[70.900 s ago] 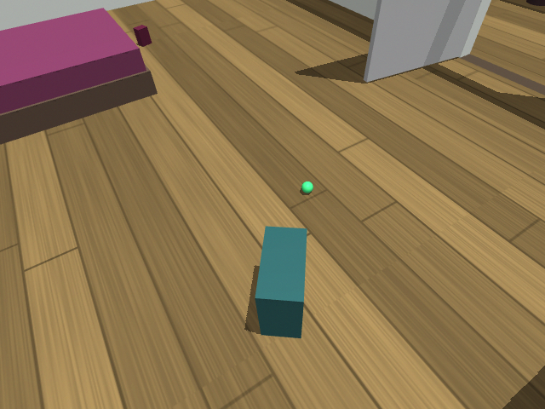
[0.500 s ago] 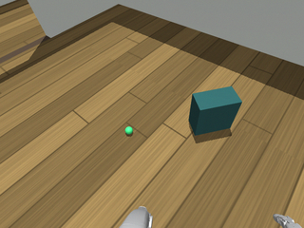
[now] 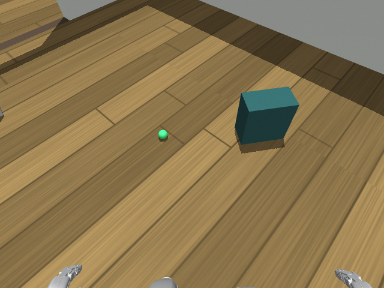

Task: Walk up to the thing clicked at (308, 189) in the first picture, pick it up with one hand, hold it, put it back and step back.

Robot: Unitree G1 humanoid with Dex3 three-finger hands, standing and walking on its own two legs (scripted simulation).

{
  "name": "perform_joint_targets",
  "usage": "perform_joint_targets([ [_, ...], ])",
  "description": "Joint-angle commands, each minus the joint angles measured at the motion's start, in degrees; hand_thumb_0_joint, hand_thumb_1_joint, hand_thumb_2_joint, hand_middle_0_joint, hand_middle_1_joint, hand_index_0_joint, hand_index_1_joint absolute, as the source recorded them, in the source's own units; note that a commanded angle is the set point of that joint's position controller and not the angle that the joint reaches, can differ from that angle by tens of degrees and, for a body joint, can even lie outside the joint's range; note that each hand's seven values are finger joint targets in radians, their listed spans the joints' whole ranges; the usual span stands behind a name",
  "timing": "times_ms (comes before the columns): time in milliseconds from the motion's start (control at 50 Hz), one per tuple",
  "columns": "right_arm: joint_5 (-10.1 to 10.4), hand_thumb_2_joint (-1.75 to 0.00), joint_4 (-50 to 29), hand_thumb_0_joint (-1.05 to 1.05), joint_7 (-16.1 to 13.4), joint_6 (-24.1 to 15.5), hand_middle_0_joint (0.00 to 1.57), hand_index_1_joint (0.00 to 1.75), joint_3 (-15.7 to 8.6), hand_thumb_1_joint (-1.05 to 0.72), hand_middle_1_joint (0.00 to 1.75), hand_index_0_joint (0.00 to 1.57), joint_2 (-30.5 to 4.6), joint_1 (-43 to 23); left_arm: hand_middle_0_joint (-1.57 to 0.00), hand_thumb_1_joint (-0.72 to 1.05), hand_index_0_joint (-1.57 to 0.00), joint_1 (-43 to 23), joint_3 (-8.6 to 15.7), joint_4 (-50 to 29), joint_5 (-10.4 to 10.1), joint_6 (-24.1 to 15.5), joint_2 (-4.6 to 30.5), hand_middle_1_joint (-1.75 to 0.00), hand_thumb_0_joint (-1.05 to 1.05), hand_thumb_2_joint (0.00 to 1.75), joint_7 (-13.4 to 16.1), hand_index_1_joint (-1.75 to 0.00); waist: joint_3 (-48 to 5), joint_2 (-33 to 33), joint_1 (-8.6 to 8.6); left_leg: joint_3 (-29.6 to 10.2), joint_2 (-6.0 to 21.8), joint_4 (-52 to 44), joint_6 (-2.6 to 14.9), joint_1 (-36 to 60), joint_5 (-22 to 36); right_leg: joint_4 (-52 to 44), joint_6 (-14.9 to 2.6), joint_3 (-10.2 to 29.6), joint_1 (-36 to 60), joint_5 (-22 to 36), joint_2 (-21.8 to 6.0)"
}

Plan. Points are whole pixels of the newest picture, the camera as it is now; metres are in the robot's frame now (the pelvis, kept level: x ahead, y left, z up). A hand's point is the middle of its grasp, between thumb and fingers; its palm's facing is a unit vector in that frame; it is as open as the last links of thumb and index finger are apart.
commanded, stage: step back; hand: left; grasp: from above
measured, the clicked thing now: (162, 134) +1.03 +0.26 -0.73
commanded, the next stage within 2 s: stand in 1.18 s
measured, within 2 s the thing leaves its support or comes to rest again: neither
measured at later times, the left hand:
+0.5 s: hand out of the picture -0.05 +0.28 -0.14, palm faces +0.05 -0.91 -0.40, open 7.4 cm
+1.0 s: hand out of the picture +0.03 +0.28 -0.14, palm faces +0.07 -0.93 -0.36, open 7.4 cm
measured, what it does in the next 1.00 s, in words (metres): steps on the spot: right foot, then left foot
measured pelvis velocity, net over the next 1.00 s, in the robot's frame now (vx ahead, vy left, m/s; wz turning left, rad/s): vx -0.04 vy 0.01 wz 0.06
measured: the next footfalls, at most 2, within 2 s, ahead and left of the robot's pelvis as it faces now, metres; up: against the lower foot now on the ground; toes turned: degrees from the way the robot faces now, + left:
right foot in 0.04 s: -0.02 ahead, -0.12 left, +0.00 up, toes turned +3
left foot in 0.32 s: -0.03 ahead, +0.13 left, +0.00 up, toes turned +3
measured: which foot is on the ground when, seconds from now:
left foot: down 0.00-0.06, up 0.08-0.30, down 0.32-1.00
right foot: up 0.00-0.02, down 0.04-1.00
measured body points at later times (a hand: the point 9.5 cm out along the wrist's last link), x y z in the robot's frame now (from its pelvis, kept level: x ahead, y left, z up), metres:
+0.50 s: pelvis -0.08 -0.01 +0.01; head -0.07 +0.00 +0.46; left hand -0.05 +0.33 -0.11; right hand -0.01 -0.30 -0.12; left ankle -0.08 +0.12 -0.72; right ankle -0.06 -0.12 -0.72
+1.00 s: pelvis -0.04 +0.01 +0.01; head -0.02 +0.02 +0.46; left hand +0.03 +0.33 -0.11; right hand +0.07 -0.28 -0.11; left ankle -0.07 +0.13 -0.72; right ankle -0.06 -0.12 -0.72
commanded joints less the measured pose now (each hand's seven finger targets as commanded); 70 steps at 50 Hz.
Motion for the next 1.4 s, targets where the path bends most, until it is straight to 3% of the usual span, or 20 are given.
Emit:
perform_joint_targets([
  [0,0.87,-0.9,-2.67,0.0,-0.25,0.41,0.2,0.3,-3.75,-0.9,0.3,0.2,-13.26,-0.31,-0.2,0.9,-0.2,7.1,3.5,0.99,1.38,-3.43,10.49,-0.3,0.0,0.9,0.9,-0.3,-14.15,6.8,1.4,-7.42,6.78,2.37,7.49,5.37,12.39,-28.46,-1.67,-0.08,11.94,15.32,-1.33],
  [20,1.11,-0.9,-3.4,0.0,-0.08,0.32,0.2,0.3,-2.86,-0.9,0.3,0.2,-10.19,0.54,-0.2,0.9,-0.2,7.03,4.7,0.9,2.24,-3.98,15.03,-0.3,0.0,0.9,0.92,-0.3,-11.76,-4.0,0.64,-5.73,-0.21,9.13,3.39,-9.28,-3.29,-28.36,-4.54,15.53,16.53,13.56,-9.77],
  [40,1.15,-0.9,-4.34,0.0,-0.89,0.54,0.2,0.3,-3.13,-0.9,0.3,0.2,-9.95,-2.42,-0.2,0.9,-0.2,3.54,5.83,-0.49,1.84,-3.75,20.48,-0.3,0.0,0.9,0.86,-0.3,-9.92,-11.38,2.7,-6.53,-4.2,17.05,0.93,-7.67,-19.5,-31.91,-14.35,27.31,1.97,10.85,-24.06],
  [60,1.28,-0.9,-3.25,0.0,-0.96,0.73,0.2,0.3,-4.32,-0.9,0.3,0.2,-12.47,-3.03,-0.2,0.9,-0.2,-0.04,5.67,-1.65,2.0,-4.13,21.12,-0.3,0.0,0.9,1.03,-0.3,-6.36,-9.9,2.01,-11.57,-2.88,24.14,0.24,-3.64,-19.58,-32.51,-16.99,30.51,-6.84,11.36,-26.49],
  [120,1.88,-0.9,-0.48,0.0,-0.51,-0.17,0.2,0.3,-3.72,-0.9,0.3,0.2,-11.72,0.34,-0.2,0.9,-0.2,-2.14,4.13,-1.24,1.85,-4.74,14.65,-0.3,0.0,0.9,1.27,-0.3,-5.31,-4.81,-0.42,-8.52,-5.55,26.41,0.06,-5.2,-12.95,-24.79,-12.0,13.18,-1.07,24.61,-16.66],
  [220,0.25,-0.9,0.17,0.0,0.63,-1.21,0.2,0.3,-3.66,-0.9,0.3,0.2,-10.75,-1.51,-0.2,0.9,-0.2,2.38,4.46,0.39,2.45,-4.7,15.72,-0.3,0.0,0.9,0.64,-0.3,-5.23,-9.42,2.97,-2.82,-3.4,7.5,-0.68,-2.42,-15.51,-26.82,-10.67,13.48,3.58,4.08,-15.48],
  [280,0.2,-0.9,3.61,0.0,0.94,-2.36,0.2,0.3,-4.3,-0.9,0.3,0.2,-9.76,3.68,-0.2,0.9,-0.2,-0.08,3.2,0.25,1.72,-3.78,14.58,-0.3,0.0,0.9,0.06,-0.3,-7.28,-8.35,-0.39,0.46,-4.11,-13.41,1.06,12.51,-7.71,-23.38,-8.43,10.36,-1.63,2.69,-14.24],
  [300,-0.27,-0.9,4.66,0.0,0.74,-2.8,0.2,0.3,-5.05,-0.9,0.3,0.2,-11.16,5.07,-0.2,0.9,-0.2,1.65,2.11,0.67,1.55,-3.59,11.82,-0.3,0.0,0.9,-0.04,-0.3,-8.44,-3.41,-0.78,-5.24,-1.98,-16.34,2.25,19.5,-6.65,-18.14,-6.01,7.37,-6.54,4.27,-11.74],
  [320,-0.85,-0.9,4.28,0.0,0.6,-3.23,0.2,0.3,-5.71,-0.9,0.3,0.2,-14.76,4.55,-0.2,0.9,-0.2,2.19,0.88,0.59,0.68,-3.6,8.1,-0.3,0.0,0.9,-0.38,-0.3,-8.8,7.63,-0.97,-25.4,9.77,-21.25,6.82,21.92,-18.95,-9.91,-1.7,1.45,-15.79,1.06,-4.94],
  [340,-0.29,-0.9,3.23,0.0,0.87,-3.28,0.2,0.3,-5.87,-0.9,0.3,0.2,-19.03,1.89,-0.2,0.9,-0.2,-0.22,2.19,1.77,0.23,-3.54,11.99,-0.3,0.0,0.9,0.11,-0.3,-6.25,9.34,-1.84,-32.29,16.81,-25.28,13.3,7.65,-32.32,-3.18,-0.64,-1.43,-10.24,-4.52,-3.97],
  [480,0.45,-0.9,3.98,0.0,1.32,-2.81,0.2,0.3,-3.4,-0.9,0.3,0.2,-11.74,-3.33,-0.2,0.9,-0.2,5.61,2.35,7.16,0.6,-5.49,9.6,-0.3,0.0,0.9,-0.49,-0.3,-5.82,8.0,2.43,-10.67,5.68,-14.72,5.29,-0.72,-11.99,-24.65,-1.42,-4.58,12.53,10.69,-1.0],
  [500,0.87,-0.9,3.74,0.0,1.26,-2.6,0.2,0.3,-2.85,-0.9,0.3,0.2,-10.08,-2.87,-0.2,0.9,-0.2,6.39,2.71,7.62,1.01,-5.7,10.97,-0.3,0.0,0.9,-0.09,-0.3,-6.23,4.94,2.9,-9.17,4.0,-11.04,3.53,-3.94,-11.15,-26.58,-2.03,-0.49,16.74,12.14,-2.64],
  [540,0.88,-0.9,4.52,0.0,1.11,-2.2,0.2,0.3,-3.04,-0.9,0.3,0.2,-9.57,-1.94,-0.2,0.9,-0.2,5.93,3.66,7.82,1.59,-6.2,17.14,-0.3,0.0,0.9,-0.04,-0.3,-3.46,-6.19,2.58,-4.9,-4.18,3.28,1.08,-5.73,-18.07,-36.54,-8.81,21.64,7.56,-14.72,-17.48],
  [580,0.85,-0.9,6.06,0.0,1.15,-2.54,0.2,0.3,-3.53,-0.9,0.3,0.2,-11.0,1.34,-0.2,0.9,-0.2,0.03,3.69,5.41,1.34,-6.4,16.16,-0.3,0.0,0.9,0.14,-0.3,-1.14,-4.07,0.67,-5.64,-1.65,8.46,0.45,-3.39,-14.15,-36.22,-12.81,22.98,2.82,-10.11,-21.67],
  [680,0.65,-0.9,8.74,0.0,1.35,-3.94,0.2,0.3,-3.23,-0.9,0.3,0.2,-8.38,5.75,-0.2,0.9,-0.2,-3.15,2.46,5.64,0.99,-5.92,13.65,-0.3,0.0,0.9,-0.29,-0.3,-7.07,-8.08,-1.75,-0.3,-2.24,-9.14,0.73,9.79,-4.76,-27.32,-7.42,6.83,1.69,13.23,-14.34],
  [740,-0.22,-0.9,7.99,0.0,0.49,-4.88,0.2,0.3,-4.26,-0.9,0.3,0.2,-13.14,1.27,-0.2,0.9,-0.2,-1.42,0.28,5.6,-0.46,-5.01,7.46,-0.3,0.0,0.9,-0.69,-0.3,-8.75,7.05,0.19,-21.03,10.98,-20.96,5.84,13.79,-0.13,-13.49,-0.74,-2.92,-3.21,12.38,-3.83],
  [760,0.2,-0.9,7.48,0.0,0.69,-4.7,0.2,0.3,-4.3,-0.9,0.3,0.2,-14.86,-0.74,-0.2,0.9,-0.2,-1.28,1.17,6.86,-0.5,-4.68,10.14,-0.3,0.0,0.9,-0.38,-0.3,-7.35,5.85,0.64,-21.07,13.19,-19.71,9.73,7.98,-2.0,-13.88,-0.7,-2.4,1.73,2.96,-3.57],
  [860,1.08,-0.9,8.06,0.0,0.55,-4.14,0.2,0.3,-2.74,-0.9,0.3,0.2,-10.47,-3.87,-0.2,0.9,-0.2,0.2,1.01,9.42,-0.22,-6.25,11.93,-0.3,0.0,0.9,0.09,-0.3,-10.63,4.54,1.33,-6.14,3.69,-11.19,2.33,7.11,16.03,-23.72,-2.48,1.78,14.2,28.85,-7.68],
  [980,1.36,-0.9,9.48,0.0,0.16,-3.76,0.2,0.3,-3.17,-0.9,0.3,0.2,-10.55,-2.86,-0.2,0.9,-0.2,-3.1,0.61,9.04,-0.22,-5.72,11.29,-0.3,0.0,0.9,0.61,-0.3,-14.29,2.19,0.14,-4.63,4.09,-9.03,3.0,13.62,27.86,-20.55,-2.81,0.04,13.6,36.09,-8.12],
  [1380,1.79,-0.9,12.31,0.0,0.38,-3.91,0.2,0.3,-1.38,-0.9,0.3,0.2,-10.0,-8.19,-0.2,0.9,-0.2,-6.55,-0.99,13.46,-0.21,-4.64,9.7,-0.3,0.0,0.9,0.05,-0.3,-10.85,1.66,-0.07,-5.78,4.88,-20.68,1.32,16.4,16.82,-31.98,-0.62,0.94,15.38,27.67,-8.8],
])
